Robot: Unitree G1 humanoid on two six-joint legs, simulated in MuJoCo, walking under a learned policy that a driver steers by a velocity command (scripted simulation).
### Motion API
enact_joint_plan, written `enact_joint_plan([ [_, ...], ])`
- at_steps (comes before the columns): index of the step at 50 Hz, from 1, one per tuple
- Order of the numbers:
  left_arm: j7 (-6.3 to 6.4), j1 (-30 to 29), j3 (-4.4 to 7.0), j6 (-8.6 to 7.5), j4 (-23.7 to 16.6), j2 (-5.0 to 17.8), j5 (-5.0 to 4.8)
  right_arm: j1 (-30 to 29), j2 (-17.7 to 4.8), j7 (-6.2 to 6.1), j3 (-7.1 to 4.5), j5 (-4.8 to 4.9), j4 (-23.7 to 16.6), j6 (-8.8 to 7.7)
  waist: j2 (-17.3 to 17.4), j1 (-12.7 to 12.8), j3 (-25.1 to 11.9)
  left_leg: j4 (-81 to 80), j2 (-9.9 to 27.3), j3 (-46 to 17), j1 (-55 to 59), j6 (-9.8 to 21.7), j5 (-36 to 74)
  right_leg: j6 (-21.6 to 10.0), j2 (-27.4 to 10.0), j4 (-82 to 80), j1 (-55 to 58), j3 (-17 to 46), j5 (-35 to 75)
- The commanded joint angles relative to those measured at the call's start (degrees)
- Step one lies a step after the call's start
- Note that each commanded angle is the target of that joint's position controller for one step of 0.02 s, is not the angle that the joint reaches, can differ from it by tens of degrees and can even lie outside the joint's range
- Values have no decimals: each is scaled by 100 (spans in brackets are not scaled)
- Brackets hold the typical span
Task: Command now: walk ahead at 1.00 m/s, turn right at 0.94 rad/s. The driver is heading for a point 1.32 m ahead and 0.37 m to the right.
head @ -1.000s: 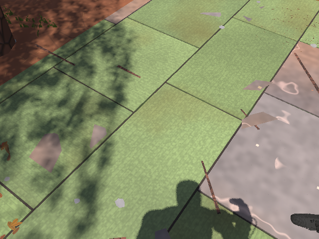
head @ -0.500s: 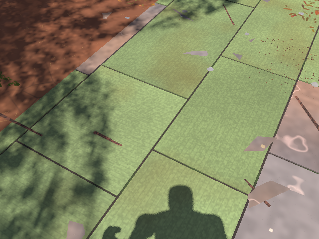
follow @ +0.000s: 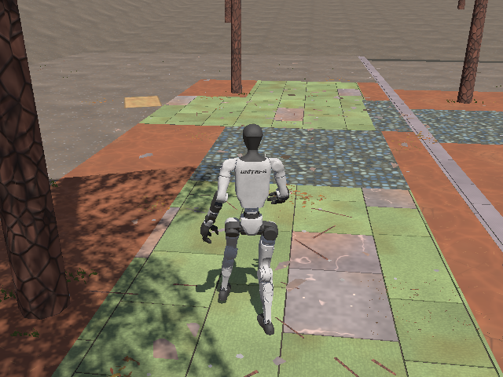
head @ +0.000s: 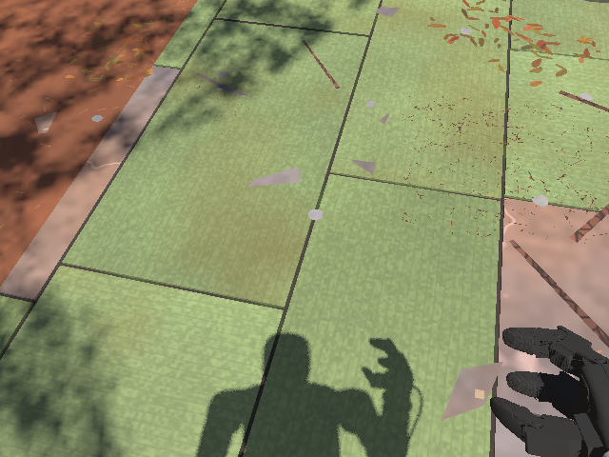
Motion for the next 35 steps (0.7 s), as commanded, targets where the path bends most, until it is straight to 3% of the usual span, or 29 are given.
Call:
enact_joint_plan([
  [1, 50, -270, 266, -16, -317, 822, 14, 394, -975, -54, -487, 166, -234, -113, -784, -725, -355, -272, -311, 451, 2453, 102, -215, -323, -814, 175, -1247, 956, 1523],
  [2, -3, -487, 236, -4, -417, 770, 119, 1473, -1137, -75, -620, 191, -36, -123, -768, -1361, -996, 7, -85, 456, 3524, 261, -572, -82, -675, 1457, -1339, 669, 2311],
  [3, -59, -563, 47, 5, -635, 253, 334, 2911, -1393, -129, -683, 143, 181, -59, -146, -1873, -2092, 383, 861, -586, 5382, 531, -2039, 66, -499, 3515, -2277, 184, 1511],
  [4, -109, 497, -146, -70, -941, -277, -43, 2984, -1913, -1, -709, -178, 315, -46, 2741, -1013, -2701, -1194, 2258, -4368, 6591, 1560, -4570, 246, -89, 5418, -4163, -371, -1084],
  [5, -36, 315, -134, -25, -783, 252, -233, 2515, -1411, 22, -666, -130, 184, -2, 2381, -1159, -1993, -1547, 2287, -4877, 6070, 1601, -6023, 244, -762, 6090, -4988, -623, -338],
  [6, -28, -387, -55, 10, -813, 645, -79, 2222, -941, -22, -573, -76, 159, 50, 1408, -1354, -1117, -1509, 1992, -3676, 5319, 1411, -5156, 253, -930, 6141, -5164, -879, 142],
  [7, -46, -830, -19, 31, -872, 718, 83, 2155, -860, -29, -540, -126, 283, 102, 386, -1335, -660, -1412, 1727, -2577, 4595, 1266, -3717, 256, -1129, 5925, -4912, -1014, 424],
  [8, -80, -1247, 8, 20, -1008, 674, 195, 2118, -827, -19, -529, -185, 429, 118, -2, -1277, -281, -1420, 1457, -1773, 3981, 1174, -2671, 225, -1306, 5588, -4716, -1024, 588],
  [9, -141, -1241, 29, 57, -1083, 616, 123, 1996, -700, -22, -482, -217, 556, 95, 205, -1063, -119, -1475, 1330, -1217, 3574, 1137, -2129, 213, -1499, 5351, -4490, -961, 707],
  [11, -199, -1273, 0, 178, -1165, 435, -20, 1971, -359, 31, -396, -106, 801, 65, 447, -924, 20, -1606, 1191, -461, 3324, 1085, -1536, 181, -1700, 5192, -4526, -1042, 661],
  [12, -226, -1343, -31, 219, -1232, 353, -19, 1975, -358, 41, -396, -62, 908, 61, 402, -856, 115, -1673, 1209, -205, 3232, 1089, -1261, 181, -1774, 5134, -4674, -1068, 729],
  [13, -253, -1429, -57, 233, -1290, 317, 16, 1960, -451, 35, -417, -57, 979, 59, 320, -809, 219, -1765, 1233, 62, 3155, 1118, -948, 215, -1799, 5062, -4819, -1098, 939],
  [16, -319, -1758, -82, 180, -1382, 408, 57, 1784, -731, -27, -452, -166, 1066, 47, 134, -753, 527, -2118, 1090, 996, 2818, 1056, -279, 340, -1736, 4245, -4786, -1295, 1906],
  [17, -326, -1903, -38, 181, -1340, 499, 46, 1859, -635, -43, -411, -218, 1136, 48, -103, -871, 515, -2192, 825, 1400, 3032, 863, -1, 282, -1552, 4074, -4749, -1508, 2259],
  [18, -380, -2153, -102, 148, -1472, 383, 61, 2006, -940, -67, -462, -183, 1191, 38, 104, -896, 679, -2213, 1013, 1508, 2942, 841, 331, 259, -1626, 3556, -4672, -1606, 2489],
  [20, -518, -2670, -118, 57, -1586, 378, 68, 2294, -999, -103, -449, -159, 1359, 75, -124, -1070, 888, -2183, 900, 1968, 3248, 565, 1357, 110, -1410, 2590, -4429, -2087, 2733],
  [22, -594, -2822, -44, -1, -1621, 539, 44, 2488, -1368, -180, -511, -198, 1419, 132, 82, -961, 583, -1726, 878, 2291, 3499, 374, 4110, -92, -824, 1989, -3416, -2752, 2658],
  [23, -606, -2623, 32, 7, -1594, 671, 33, 2574, -1556, -246, -549, -186, 1436, 187, 393, -749, 321, -1206, 967, 2354, 3717, 342, 5588, -147, -559, 1972, -2959, -2938, 2413],
  [24, -593, -2032, 140, 53, -1493, 847, -8, 2462, -1733, -302, -595, -171, 1397, 251, 721, -309, -21, -394, 1113, 2343, 3739, 356, 6700, -251, -394, 2028, -2266, -2964, 2046],
  [25, -553, -795, 329, 121, -1163, 1190, 1, 2119, -1804, -325, -627, -147, 1245, 308, 817, 340, -519, 1015, 1172, 2237, 3319, 395, 7299, -458, -296, 1958, -954, -2791, 1872],
  [26, -461, 750, 537, 178, -712, 1543, 40, 1687, -1695, -284, -607, -71, 1050, 276, 400, 1059, -983, 3085, 837, 2210, 2156, 329, 5664, -794, -543, 967, 1083, -2103, 2792],
  [27, -313, 664, 430, 206, -486, 1522, 87, 1728, -613, -161, -327, -247, 891, 114, -1305, 411, -687, 5459, -328, 1912, 282, 274, -2811, -969, -1160, 1074, 2086, -860, 3890],
  [28, -295, 104, 424, 76, -994, 1918, 411, 2568, -481, -71, -164, -79, 472, -116, -2030, -366, -2262, 6903, -702, 582, -1031, 231, -3924, -2408, -2524, 556, 3271, 2279, 3976],
  [29, -282, -38, 442, 44, -1149, 1572, 403, 1897, -1139, -36, -245, -13, 367, -248, -728, 51, -2506, 6378, -418, 85, -1102, 420, -3191, -2216, -2585, -424, 2860, 2822, 2750],
  [30, -279, -446, 376, -38, -1144, 1408, 345, 1548, -1153, -57, -264, 117, 290, -257, -28, -287, -1404, 5710, -216, 225, -1157, 474, -2834, -1975, -2440, -734, 1742, 2311, 2615],
  [31, -291, -999, 312, -95, -1184, 1209, 258, 1620, -1089, -111, -276, 46, 457, -175, 722, -688, -766, 5215, 69, 345, -769, 375, -2545, -1676, -2238, -781, 524, 1713, 3088],
  [33, -249, -1460, 209, -125, -1214, 981, 330, 1972, -1165, -122, -344, -61, 645, 119, 525, -1058, -309, 4560, 397, 437, 100, 128, -2429, -1471, -1988, -851, -1078, 708, 4353],
  [34, -218, -1464, 169, -121, -1088, 869, 289, 1908, -1079, -131, -336, -102, 614, 210, 375, -1081, -148, 4037, 482, 568, 331, 56, -2369, -1339, -1798, -876, -1638, 275, 4732],
  [35, -161, -1398, 156, -119, -954, 864, 270, 1730, -857, -144, -272, -162, 535, 233, 242, -1036, -103, 3480, 410, 774, 534, -5, -2147, -1231, -1530, -861, -2045, -157, 5241],
])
